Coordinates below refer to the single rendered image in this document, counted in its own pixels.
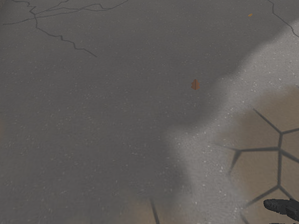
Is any robot right hand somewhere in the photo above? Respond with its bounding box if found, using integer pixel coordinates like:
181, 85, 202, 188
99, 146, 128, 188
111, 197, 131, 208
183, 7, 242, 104
263, 198, 299, 224

